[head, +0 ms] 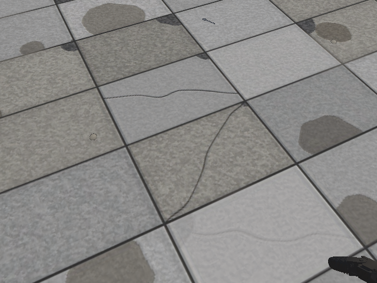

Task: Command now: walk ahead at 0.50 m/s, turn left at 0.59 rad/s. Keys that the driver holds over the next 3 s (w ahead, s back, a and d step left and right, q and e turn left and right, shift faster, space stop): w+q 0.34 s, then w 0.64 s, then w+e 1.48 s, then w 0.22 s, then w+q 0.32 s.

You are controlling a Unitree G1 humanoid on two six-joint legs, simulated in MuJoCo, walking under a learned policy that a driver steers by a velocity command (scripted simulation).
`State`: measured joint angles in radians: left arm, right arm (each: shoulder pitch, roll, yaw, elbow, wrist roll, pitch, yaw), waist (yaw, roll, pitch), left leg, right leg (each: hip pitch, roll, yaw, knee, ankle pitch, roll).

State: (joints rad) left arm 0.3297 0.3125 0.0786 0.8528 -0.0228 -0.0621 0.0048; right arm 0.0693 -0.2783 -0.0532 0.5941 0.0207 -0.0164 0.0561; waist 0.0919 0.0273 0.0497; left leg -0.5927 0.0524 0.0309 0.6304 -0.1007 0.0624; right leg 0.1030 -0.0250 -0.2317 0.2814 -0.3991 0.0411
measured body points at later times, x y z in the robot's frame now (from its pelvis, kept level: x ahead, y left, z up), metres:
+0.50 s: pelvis +0.30 +0.02 +0.00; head +0.32 +0.03 +0.45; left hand +0.47 +0.30 -0.07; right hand +0.41 -0.26 -0.10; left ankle +0.15 +0.10 -0.73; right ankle +0.46 -0.07 -0.72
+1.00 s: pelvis +0.56 +0.10 +0.01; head +0.59 +0.12 +0.45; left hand +0.45 +0.36 -0.12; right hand +0.87 -0.03 -0.06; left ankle +0.66 +0.25 -0.72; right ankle +0.46 -0.07 -0.72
